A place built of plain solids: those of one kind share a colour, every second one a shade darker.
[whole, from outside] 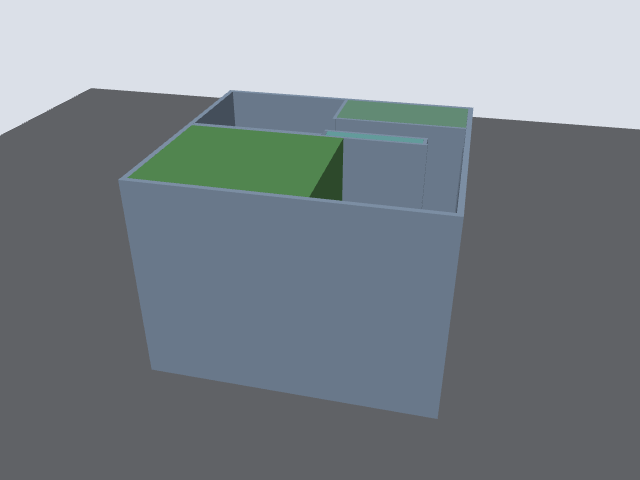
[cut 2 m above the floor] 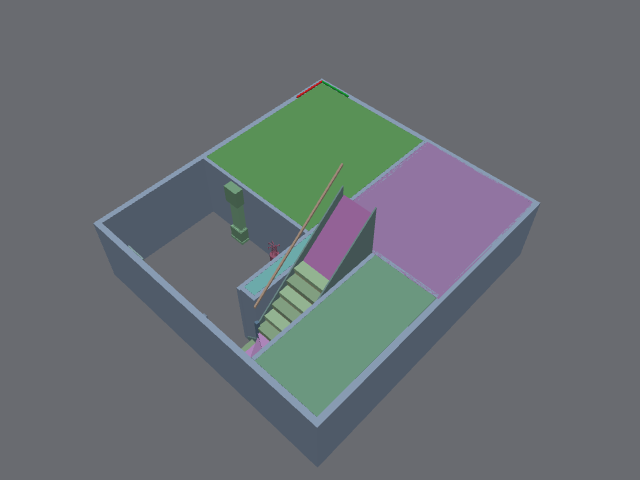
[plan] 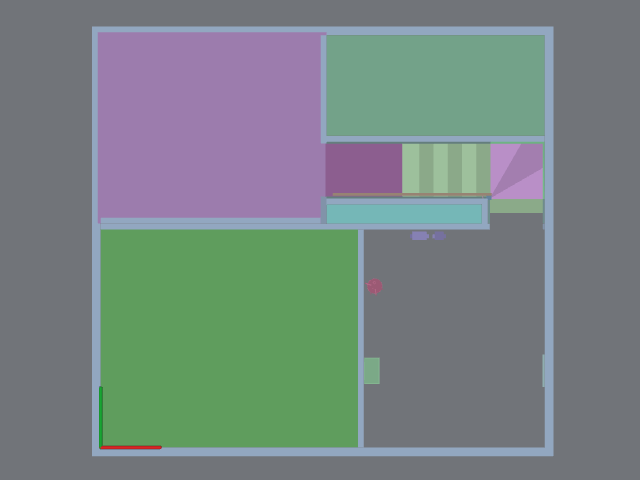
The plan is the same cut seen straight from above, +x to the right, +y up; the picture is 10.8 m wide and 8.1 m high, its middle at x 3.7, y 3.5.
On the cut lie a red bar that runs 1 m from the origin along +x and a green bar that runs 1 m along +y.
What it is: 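A lodging house's back stair, a dwelling of no particular year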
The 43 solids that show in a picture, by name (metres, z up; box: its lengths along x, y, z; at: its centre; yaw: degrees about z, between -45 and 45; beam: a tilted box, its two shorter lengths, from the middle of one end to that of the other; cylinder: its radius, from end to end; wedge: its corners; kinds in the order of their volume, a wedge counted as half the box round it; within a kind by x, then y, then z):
{
 "beside_lower_1": {"box": [4.34, 3.68, 5.76], "at": [2.17, 1.84, 2.83]},
 "upper_1": {"box": [3.86, 3.23, 3.37], "at": [1.88, 5.39, 1.64]},
 "wall_1": {"box": [0.15, 7.26, 5.76], "at": [-0.07, 3.48, 2.83]},
 "wall_2": {"box": [3.71, 0.1, 5.76], "at": [1.86, 3.83, 2.83]},
 "wall_3": {"box": [6.57, 0.1, 5.76], "at": [3.28, 3.73, 2.83]},
 "wall_4": {"box": [7.79, 0.15, 5.76], "at": [3.75, -0.07, 2.83]},
 "wall_5": {"box": [7.79, 0.15, 5.76], "at": [3.75, 7.03, 2.83]},
 "wall_6": {"box": [0.1, 0.46, 5.76], "at": [3.76, 4.01, 2.83]},
 "wall_7": {"box": [0.1, 1.83, 5.76], "at": [3.76, 6.04, 2.83]},
 "wall_8": {"box": [0.1, 3.68, 2.89], "at": [4.39, 1.84, 1.4]},
 "wall_9": {"box": [2.82, 0.1, 5.76], "at": [5.12, 4.15, 2.83]},
 "wall_10": {"box": [3.78, 0.1, 5.76], "at": [5.6, 5.21, 2.83]},
 "wall_11": {"box": [0.1, 0.52, 5.76], "at": [6.48, 3.94, 2.83]},
 "wall_12": {"box": [0.033, 0.1, 5.76], "at": [7.47, 3.73, 2.83]},
 "wall_13": {"box": [0.15, 7.26, 5.76], "at": [7.57, 3.48, 2.83]},
 "behind_box_1": {"box": [3.68, 1.7, 5.76], "at": [5.65, 6.11, 2.83]},
 "beside_box_1": {"box": [2.62, 0.32, 5.76], "at": [5.12, 3.94, 2.83]},
 "carriage_1": {"wedge": [[3.79, 4.23, -0.05], [3.79, 4.23, 3.19], [3.79, 5.13, -0.05], [3.79, 5.13, 3.19], [6.58, 4.23, -0.05], [6.58, 4.23, 0.78], [6.58, 5.13, -0.05], [6.58, 5.13, 0.78]]},
 "string_1": {"wedge": [[3.81, 4.2, -0.05], [3.81, 4.2, 3.48], [3.81, 4.23, -0.05], [3.81, 4.23, 3.48], [6.52, 4.2, -0.05], [6.52, 4.2, 1.14], [6.52, 4.23, -0.05], [6.52, 4.23, 1.14]]},
 "string_2": {"wedge": [[3.81, 5.12, -0.05], [3.81, 5.12, 3.48], [3.81, 5.16, -0.05], [3.81, 5.16, 3.48], [6.58, 5.12, -0.05], [6.58, 5.12, 1.09], [6.58, 5.16, -0.05], [6.58, 5.16, 1.09]]},
 "string_3": {"wedge": [[6.53, 3.78, -0.05], [6.53, 3.78, 0.11], [6.53, 4.18, -0.05], [6.53, 4.18, 0.46], [6.57, 3.78, -0.05], [6.57, 3.78, 0.11], [6.57, 4.18, -0.05], [6.57, 4.18, 0.46]]},
 "string_4": {"wedge": [[7.46, 3.78, -0.05], [7.46, 3.78, 0.11], [7.46, 4.19, -0.05], [7.46, 4.19, 0.47], [7.49, 3.78, -0.05], [7.49, 3.78, 0.11], [7.49, 4.19, -0.05], [7.49, 4.19, 0.47]]},
 "longcase_clock_1": {"box": [0.19, 0.3, 0.99], "at": [4.54, 1.29, 0.94]},
 "longcase_clock_2": {"box": [0.25, 0.42, 0.36], "at": [4.57, 1.29, 0.26]},
 "longcase_clock_3": {"box": [0.25, 0.43, 0.52], "at": [4.57, 1.29, 1.68]},
 "longcase_clock_4": {"box": [0.26, 0.45, 0.14], "at": [4.58, 1.29, 0.02]},
 "rail_1": {"wedge": [[3.92, 4.25, 4.17], [3.92, 4.25, 4.22], [3.92, 4.29, 4.17], [3.92, 4.29, 4.22], [6.6, 4.25, 1.85], [6.6, 4.25, 1.91], [6.6, 4.29, 1.85], [6.6, 4.29, 1.91]]},
 "winder_1": {"wedge": [[6.52, 4.19, 0.31], [6.52, 4.19, 0.41], [6.52, 4.2, 0.31], [6.52, 4.2, 0.41], [7.47, 4.19, 0.31], [7.47, 4.19, 0.41], [7.47, 4.8, 0.31], [7.47, 4.8, 0.41]]},
 "winder_2": {"wedge": [[6.52, 5.14, 0.73], [6.52, 5.14, 0.83], [6.55, 4.19, 0.73], [6.55, 4.19, 0.73], [6.55, 4.19, 0.83], [6.55, 4.19, 0.83], [7.1, 5.14, 0.73], [7.1, 5.14, 0.83]]},
 "winder_3": {"wedge": [[6.53, 4.18, 0.52], [6.53, 4.18, 0.62], [7.03, 5.14, 0.52], [7.03, 5.14, 0.62], [7.47, 4.72, 0.52], [7.47, 4.72, 0.62], [7.47, 5.14, 0.52], [7.47, 5.14, 0.62]]},
 "tread_1": {"wedge": [[5.08, 4.22, 1.97], [5.08, 4.22, 2.07], [5.08, 5.14, 1.97], [5.08, 5.14, 2.07], [5.38, 4.22, 1.97], [5.38, 4.22, 2.07], [5.38, 5.14, 1.97], [5.38, 5.14, 2.07]]},
 "tread_2": {"wedge": [[5.32, 4.22, 1.77], [5.32, 4.22, 1.87], [5.32, 5.14, 1.77], [5.32, 5.14, 1.87], [5.62, 4.22, 1.76], [5.62, 4.22, 1.86], [5.62, 5.14, 1.76], [5.62, 5.14, 1.86]]},
 "tread_3": {"wedge": [[5.56, 4.22, 1.56], [5.56, 4.22, 1.66], [5.56, 5.14, 1.56], [5.56, 5.14, 1.66], [5.86, 4.22, 1.55], [5.86, 4.22, 1.65], [5.86, 5.14, 1.55], [5.86, 5.14, 1.65]]},
 "tread_4": {"wedge": [[5.8, 4.22, 1.35], [5.8, 4.22, 1.45], [5.8, 5.14, 1.35], [5.8, 5.14, 1.45], [6.1, 4.22, 1.35], [6.1, 4.22, 1.45], [6.1, 5.14, 1.35], [6.1, 5.14, 1.45]]},
 "tread_5": {"wedge": [[6.04, 4.22, 1.14], [6.04, 4.22, 1.24], [6.04, 5.14, 1.14], [6.04, 5.14, 1.24], [6.34, 4.22, 1.14], [6.34, 4.22, 1.24], [6.34, 5.14, 1.14], [6.34, 5.14, 1.24]]},
 "tread_6": {"wedge": [[6.28, 4.22, 0.94], [6.28, 4.22, 1.04], [6.28, 5.14, 0.94], [6.28, 5.14, 1.04], [6.58, 4.22, 0.93], [6.58, 4.22, 1.03], [6.58, 5.14, 0.93], [6.58, 5.14, 1.03]]},
 "tread_7": {"wedge": [[6.55, 3.95, 0.1], [6.55, 3.95, 0.2], [6.55, 4.25, 0.11], [6.55, 4.25, 0.21], [7.47, 3.95, 0.1], [7.47, 3.95, 0.2], [7.47, 4.25, 0.11], [7.47, 4.25, 0.21]]},
 "coat_pegs_1": {"box": [0.24, 0.15, 0.67], "at": [5.38, 3.57, 1.22]},
 "coat_pegs_2": {"box": [0.15, 0.15, 0.68], "at": [5.71, 3.57, 1.22]},
 "string_turn_1": {"wedge": [[6.58, 5.12, -0.05], [6.58, 5.12, 1.09], [6.58, 5.16, -0.05], [6.58, 5.16, 1.09], [7.46, 5.12, -0.05], [7.46, 5.12, 0.79], [7.49, 5.16, -0.05], [7.49, 5.16, 0.79]]},
 "string_turn_2": {"wedge": [[7.46, 4.19, -0.05], [7.46, 4.19, 0.47], [7.46, 5.12, -0.05], [7.46, 5.12, 0.79], [7.49, 4.19, -0.05], [7.49, 4.19, 0.47], [7.49, 5.16, -0.05], [7.49, 5.16, 0.79]]},
 "stick_bin_1": {"cylinder": 0.12, "from": [4.62, 2.72, 0.02], "to": [4.62, 2.72, 0.58]},
 "newel_turn_1": {"box": [0.09, 0.09, 1.26], "at": [6.55, 4.22, 0.58]}
}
